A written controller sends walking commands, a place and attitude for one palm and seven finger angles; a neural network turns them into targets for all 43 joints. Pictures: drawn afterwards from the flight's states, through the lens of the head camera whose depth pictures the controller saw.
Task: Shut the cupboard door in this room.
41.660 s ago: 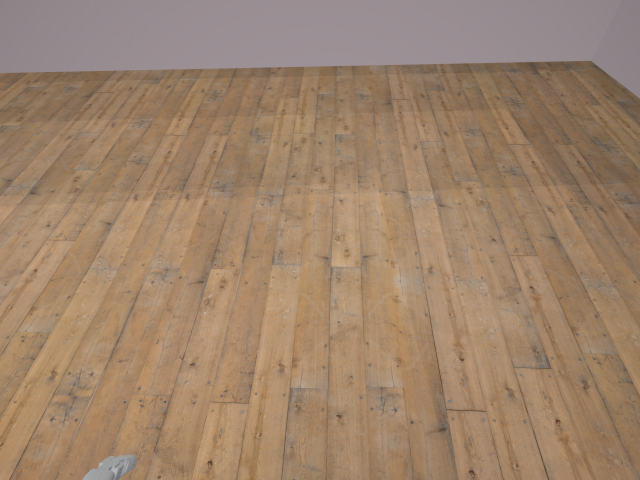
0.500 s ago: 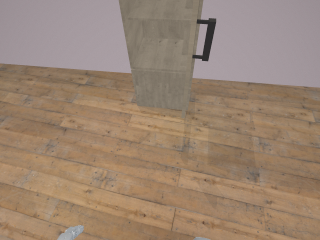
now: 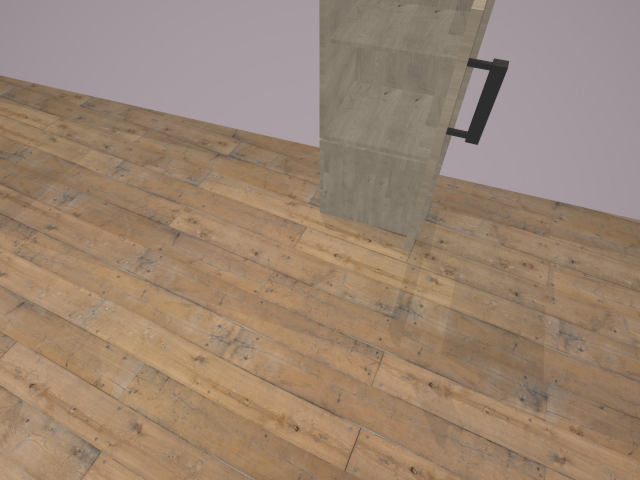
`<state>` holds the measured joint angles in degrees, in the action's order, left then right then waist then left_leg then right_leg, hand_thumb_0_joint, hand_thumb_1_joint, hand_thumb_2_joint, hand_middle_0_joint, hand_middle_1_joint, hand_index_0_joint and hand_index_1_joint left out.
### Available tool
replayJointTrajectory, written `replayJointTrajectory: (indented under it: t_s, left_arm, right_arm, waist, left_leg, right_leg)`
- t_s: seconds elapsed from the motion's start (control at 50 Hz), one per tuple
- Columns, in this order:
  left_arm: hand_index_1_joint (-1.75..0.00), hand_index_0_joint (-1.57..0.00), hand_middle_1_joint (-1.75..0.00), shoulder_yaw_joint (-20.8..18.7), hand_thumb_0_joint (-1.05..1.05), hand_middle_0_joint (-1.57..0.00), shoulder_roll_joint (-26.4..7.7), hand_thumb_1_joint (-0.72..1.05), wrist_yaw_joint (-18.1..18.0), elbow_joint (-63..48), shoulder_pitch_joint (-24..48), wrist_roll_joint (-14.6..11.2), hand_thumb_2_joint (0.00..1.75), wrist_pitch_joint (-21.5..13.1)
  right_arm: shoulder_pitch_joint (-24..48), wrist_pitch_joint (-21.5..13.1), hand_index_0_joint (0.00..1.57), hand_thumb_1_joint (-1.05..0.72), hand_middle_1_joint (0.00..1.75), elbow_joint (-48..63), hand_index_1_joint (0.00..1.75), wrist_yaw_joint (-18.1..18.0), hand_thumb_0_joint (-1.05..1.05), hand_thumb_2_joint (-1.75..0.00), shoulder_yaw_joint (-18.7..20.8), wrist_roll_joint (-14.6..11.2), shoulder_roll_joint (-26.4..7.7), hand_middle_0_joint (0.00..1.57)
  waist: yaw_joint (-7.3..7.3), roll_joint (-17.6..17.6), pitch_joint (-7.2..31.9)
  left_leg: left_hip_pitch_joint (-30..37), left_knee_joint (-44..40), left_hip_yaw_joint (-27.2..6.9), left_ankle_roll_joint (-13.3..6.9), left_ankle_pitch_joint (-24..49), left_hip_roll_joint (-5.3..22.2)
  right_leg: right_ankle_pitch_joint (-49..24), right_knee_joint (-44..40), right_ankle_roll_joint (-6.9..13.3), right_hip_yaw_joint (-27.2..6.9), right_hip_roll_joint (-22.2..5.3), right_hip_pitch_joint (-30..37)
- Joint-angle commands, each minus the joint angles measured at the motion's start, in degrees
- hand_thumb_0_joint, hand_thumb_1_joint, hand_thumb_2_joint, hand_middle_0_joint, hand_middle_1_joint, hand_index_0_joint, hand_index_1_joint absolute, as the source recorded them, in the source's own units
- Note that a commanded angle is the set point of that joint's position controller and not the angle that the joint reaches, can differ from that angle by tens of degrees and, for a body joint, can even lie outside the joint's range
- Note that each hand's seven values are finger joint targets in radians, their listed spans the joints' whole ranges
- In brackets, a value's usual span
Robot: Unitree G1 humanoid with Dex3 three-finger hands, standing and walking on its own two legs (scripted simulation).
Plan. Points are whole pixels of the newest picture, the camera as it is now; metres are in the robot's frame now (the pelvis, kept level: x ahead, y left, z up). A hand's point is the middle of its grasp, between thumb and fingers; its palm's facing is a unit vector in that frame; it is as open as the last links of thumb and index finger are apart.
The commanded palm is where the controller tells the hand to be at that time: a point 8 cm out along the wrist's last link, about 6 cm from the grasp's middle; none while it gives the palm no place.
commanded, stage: stand and wait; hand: left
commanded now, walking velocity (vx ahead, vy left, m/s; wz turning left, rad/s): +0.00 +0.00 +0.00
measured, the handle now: (473, 102) +0.75 -0.20 +0.07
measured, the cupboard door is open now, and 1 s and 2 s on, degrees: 88 88 88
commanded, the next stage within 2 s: turn or walk to find it in 0.06 s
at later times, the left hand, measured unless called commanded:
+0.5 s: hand out of the picture +0.02 +0.23 -0.17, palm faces +0.11 -0.96 -0.24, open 7.3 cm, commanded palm none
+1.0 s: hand out of the picture +0.02 +0.25 -0.16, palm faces +0.21 -0.95 -0.22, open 7.3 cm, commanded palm none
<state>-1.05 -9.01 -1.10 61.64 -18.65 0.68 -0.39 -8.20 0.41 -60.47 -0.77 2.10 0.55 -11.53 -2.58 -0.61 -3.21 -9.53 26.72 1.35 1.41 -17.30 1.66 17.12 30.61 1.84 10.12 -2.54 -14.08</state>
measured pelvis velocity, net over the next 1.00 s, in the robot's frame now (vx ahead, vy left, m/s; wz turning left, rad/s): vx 0.00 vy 0.05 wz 0.21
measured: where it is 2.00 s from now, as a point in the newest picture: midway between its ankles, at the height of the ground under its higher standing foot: outside the picture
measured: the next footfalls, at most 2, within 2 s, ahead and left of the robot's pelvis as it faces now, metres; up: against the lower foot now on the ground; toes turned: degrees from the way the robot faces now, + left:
right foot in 1.04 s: +0.06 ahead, -0.07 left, +0.00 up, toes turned +8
left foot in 1.42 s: +0.00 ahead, +0.18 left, +0.00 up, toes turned +27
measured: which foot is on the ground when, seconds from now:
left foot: down 0.00-1.00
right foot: down 0.00-0.64, up 0.66-1.00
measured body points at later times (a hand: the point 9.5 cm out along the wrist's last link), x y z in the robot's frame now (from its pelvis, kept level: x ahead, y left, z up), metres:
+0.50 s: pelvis -0.02 +0.03 +0.00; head +0.02 +0.03 +0.44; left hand +0.01 +0.28 -0.15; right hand +0.03 -0.21 -0.16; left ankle -0.04 +0.13 -0.73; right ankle -0.01 -0.09 -0.73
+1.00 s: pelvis +0.00 +0.05 +0.00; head +0.03 +0.05 +0.45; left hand +0.01 +0.30 -0.15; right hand +0.09 -0.17 -0.15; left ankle -0.03 +0.15 -0.73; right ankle +0.01 -0.08 -0.72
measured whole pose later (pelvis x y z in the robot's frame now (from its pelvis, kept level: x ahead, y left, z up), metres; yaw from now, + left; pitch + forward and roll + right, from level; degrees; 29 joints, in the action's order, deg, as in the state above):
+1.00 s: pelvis +0.00 +0.05 +0.00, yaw +12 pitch +2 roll +1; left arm -1.4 -11.1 -0.6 58.5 -10.2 0.7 1.4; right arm -12.4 -0.4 -59.8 -1.3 2.2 1.3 -9.3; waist 0.8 0.6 -2.1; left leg -13.3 25.3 2.7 -2.1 -13.7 -1.8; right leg 21.8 39.3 -3.4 2.8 -3.9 -18.4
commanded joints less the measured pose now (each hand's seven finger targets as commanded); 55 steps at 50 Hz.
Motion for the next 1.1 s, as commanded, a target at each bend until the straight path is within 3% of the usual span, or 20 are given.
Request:
replayJointTrajectory:
  t_s: [0.0,0.04,0.18,0.36,0.42,0.46,0.5,0.58,0.6,0.62,0.64,0.66,0.68,0.74,0.84,0.92,0.98,1.0,1.04,1.08]
  left_arm:
    - [-0.3,-0.2,-0.3,-0.7,0.0,-0.2,-5.0,0.9,-0.7,-1.1,-1.6,0.0,0.9,-0.5]
    - [-0.3,-0.2,-0.3,-0.3,0.0,-0.2,-6.1,0.9,-0.6,0.7,-0.3,-0.1,0.9,-0.3]
    - [-0.3,-0.2,-0.3,-1.1,0.0,-0.2,-6.7,0.9,-0.6,1.2,0.3,0.1,0.9,0.5]
    - [-0.3,-0.2,-0.3,-2.7,0.0,-0.2,-7.7,0.9,-0.6,-2.7,1.8,0.3,0.9,0.7]
    - [-0.3,-0.2,-0.3,-3.9,0.0,-0.2,-11.1,0.9,-0.8,-3.9,1.2,0.5,0.9,0.7]
    - [-0.3,-0.2,-0.3,-4.6,0.0,-0.2,-13.5,0.9,-1.0,-5.0,1.1,0.6,0.9,0.7]
    - [-0.3,-0.2,-0.3,-4.5,0.0,-0.2,-13.3,0.9,-1.2,-6.4,3.7,1.2,0.9,0.6]
    - [-0.3,-0.2,-0.3,-4.6,0.0,-0.2,-14.1,0.9,-0.5,-8.6,9.3,0.7,0.9,1.5]
    - [-0.3,-0.2,-0.3,-4.3,0.0,-0.2,-12.2,0.9,-0.2,-9.3,9.2,0.2,0.9,2.2]
    - [-0.3,-0.2,-0.3,-3.5,0.0,-0.2,-8.4,0.9,0.2,-11.3,10.6,-0.1,0.9,2.5]
    - [-0.3,-0.2,-0.3,-3.4,0.0,-0.2,-9.2,0.9,0.1,-12.4,12.9,0.2,0.9,2.9]
    - [-0.3,-0.2,-0.3,-3.7,0.0,-0.2,-9.3,0.9,0.2,-11.8,12.7,0.3,0.9,3.0]
    - [-0.3,-0.2,-0.3,-3.8,0.0,-0.2,-8.5,0.9,0.3,-10.8,12.7,0.7,0.9,3.0]
    - [-0.3,-0.2,-0.3,-3.2,0.0,-0.2,-8.2,0.9,0.7,-8.2,9.5,0.8,0.9,2.3]
    - [-0.3,-0.2,-0.3,-1.7,0.0,-0.2,-6.1,0.9,0.4,-7.1,8.0,0.3,0.9,1.7]
    - [-0.3,-0.2,-0.3,-0.9,0.0,-0.2,-5.1,0.9,0.1,-6.5,7.7,0.0,0.9,1.0]
    - [-0.3,-0.2,-0.3,-1.0,0.0,-0.2,-5.8,0.9,-0.3,-3.8,2.5,-0.1,0.9,0.2]
    - [-0.3,-0.2,-0.3,-1.3,0.0,-0.2,-7.8,0.9,-0.6,-3.4,1.6,0.2,0.9,-0.3]
    - [-0.3,-0.2,-0.3,-2.2,0.0,-0.2,-13.3,0.9,-0.8,-3.9,2.2,0.4,0.9,-0.7]
    - [-0.3,-0.2,-0.3,-2.9,0.0,-0.2,-12.2,0.9,-1.0,-4.5,2.8,0.5,0.9,-0.6]
  right_arm:
    - [-2.4,-1.2,0.2,-0.9,0.3,0.9,0.3,-1.0,0.0,-0.9,0.6,0.1,-6.5,0.2]
    - [-2.2,-1.2,0.2,-0.9,0.3,-0.2,0.3,-1.3,0.0,-0.9,0.0,-0.1,-4.4,0.2]
    - [-3.2,-0.5,0.2,-0.9,0.3,0.3,0.3,-1.2,0.0,-0.9,0.1,0.0,-4.3,0.2]
    - [-3.0,-0.6,0.2,-0.9,0.3,3.6,0.3,-0.9,0.0,-0.9,1.5,0.3,-6.9,0.2]
    - [-3.1,-0.2,0.2,-0.9,0.3,5.0,0.3,-0.5,0.0,-0.9,1.7,0.1,-5.5,0.2]
    - [-1.5,0.7,0.2,-0.9,0.3,6.1,0.3,-0.3,0.0,-0.9,2.0,0.2,-4.5,0.2]
    - [-0.7,1.1,0.2,-0.9,0.3,6.7,0.3,0.2,0.0,-0.9,2.2,0.1,-3.9,0.2]
    - [-7.9,0.7,0.2,-0.9,0.3,5.4,0.3,1.3,0.0,-0.9,2.2,0.3,-3.5,0.2]
    - [-10.0,0.4,0.2,-0.9,0.3,5.2,0.3,1.3,0.0,-0.9,2.9,0.6,-6.7,0.2]
    - [-11.6,-0.1,0.2,-0.9,0.3,5.5,0.3,0.9,0.0,-0.9,4.4,0.9,-12.4,0.2]
    - [-12.1,0.1,0.2,-0.9,0.3,5.4,0.3,0.3,0.0,-0.9,4.9,1.0,-15.0,0.2]
    - [-9.5,0.1,0.2,-0.9,0.3,6.0,0.3,0.2,0.0,-0.9,4.5,1.0,-13.7,0.2]
    - [-6.9,-0.2,0.2,-0.9,0.3,6.7,0.3,-0.1,0.0,-0.9,4.2,1.1,-12.4,0.2]
    - [-5.6,-1.3,0.2,-0.9,0.3,6.2,0.3,-0.8,0.0,-0.9,2.8,0.9,-8.9,0.2]
    - [-8.3,-1.9,0.2,-0.9,0.3,4.0,0.3,-1.2,0.0,-0.9,2.3,0.5,-7.3,0.2]
    - [-7.7,-1.4,0.2,-0.9,0.3,2.7,0.3,-0.9,0.0,-0.9,2.2,0.7,-7.2,0.2]
    - [-6.0,-1.1,0.2,-0.9,0.3,2.3,0.3,-0.7,0.0,-0.9,2.1,0.1,-6.5,0.2]
    - [-6.0,-1.1,0.2,-0.9,0.3,2.2,0.3,-0.4,0.0,-0.9,2.0,-0.3,-4.8,0.2]
    - [-5.1,-0.5,0.2,-0.9,0.3,4.3,0.3,0.0,0.0,-0.9,1.4,-0.5,-2.1,0.2]
    - [-2.5,1.1,0.2,-0.9,0.3,4.3,0.3,-0.1,0.0,-0.9,2.2,0.1,-3.8,0.2]
  waist:
    - [1.1,-3.2,4.9]
    - [1.7,-6.2,2.1]
    - [1.71,-2.4,-2.7]
    - [0.91,-1.8,3.0]
    - [-0.01,7.5,5.0]
    - [-1.12,14.7,4.3]
    - [-0.4,11.8,3.0]
    - [4.34,6.2,5.0]
    - [5.59,-4.5,4.2]
    - [6.47,-21.6,2.3]
    - [7.29,-17.2,2.8]
    - [5.78,-11.3,2.7]
    - [4.66,-11.4,1.6]
    - [2.92,-3.4,3.0]
    - [3.49,-4.3,7.2]
    - [3.75,-8.0,5.9]
    - [1.46,-5.6,5.8]
    - [1.39,-1.2,5.7]
    - [1.9,13.9,2.4]
    - [0.83,16.7,-0.2]
  left_leg:
    - [5.4,-4.0,-5.5,-4.5,21.5,10.4]
    - [2.1,-5.6,-4.2,-2.9,18.7,7.3]
    - [-4.9,-6.4,-6.2,-3.0,10.7,6.3]
    - [-8.8,-3.2,-11.4,-5.2,18.2,6.8]
    - [-15.3,7.5,-4.5,-2.2,11.3,0.9]
    - [-17.8,22.7,0.1,-0.2,-10.9,-0.4]
    - [-16.7,27.7,-0.5,0.0,-15.8,1.9]
    - [-2.9,6.1,3.4,0.4,2.0,0.9]
    - [-0.1,-2.1,-6.7,-1.8,4.5,4.7]
    - [0.1,-12.6,-26.8,-7.0,7.5,16.8]
    - [-3.2,-14.9,-30.7,-11.5,4.7,21.5]
    - [-5.9,-16.5,-27.8,-11.9,-6.6,20.1]
    - [-6.9,-16.2,-26.3,-10.6,-9.1,17.0]
    - [-2.2,-13.3,-17.9,-9.2,4.4,12.9]
    - [7.4,-9.1,-12.0,-10.6,25.5,11.9]
    - [4.6,-6.9,-10.7,-10.2,28.7,11.7]
    - [-0.7,-2.7,-9.4,-6.3,23.3,8.5]
    - [-5.0,0.8,-7.3,-3.7,17.5,5.8]
    - [-13.1,9.5,-0.4,0.3,-7.0,-2.0]
    - [-15.0,23.5,-2.7,0.2,-14.2,-0.8]
  right_leg:
    - [-7.8,-8.1,-2.8,-7.0,-4.4,1.5]
    - [-12.4,-8.8,-2.8,-7.1,-5.2,4.8]
    - [-9.1,-6.6,-2.9,-5.1,-5.8,4.3]
    - [-9.8,-1.0,-3.0,-4.2,-6.3,7.0]
    - [-14.1,-5.5,1.7,-8.9,-15.1,12.7]
    - [-17.6,-11.0,8.3,-13.3,-24.6,10.5]
    - [-18.8,-11.1,8.7,-11.0,-25.3,5.3]
    - [-10.9,1.2,0.6,0.0,-18.4,-1.8]
    - [-0.8,10.9,-3.0,2.2,-12.2,-8.9]
    - [18.3,24.3,-7.1,1.2,-4.5,-19.1]
    - [19.5,31.0,-5.7,-6.3,-4.3,-18.9]
    - [15.1,33.4,-4.6,-8.6,-5.2,-17.6]
    - [11.6,34.8,-4.7,-9.5,-4.8,-19.2]
    - [4.9,34.9,-5.2,-10.0,-3.7,-18.8]
    - [6.3,23.7,-5.9,-8.8,-2.4,-15.4]
    - [7.3,8.2,-5.4,-7.1,-1.3,-6.5]
    - [-6.3,-7.2,-5.3,-5.7,-1.1,3.8]
    - [-11.1,-10.2,-4.3,-9.7,-4.9,8.2]
    - [-20.6,-13.1,3.6,-21.8,-19.8,7.0]
    - [-22.1,-14.3,8.0,-21.6,-20.4,2.5]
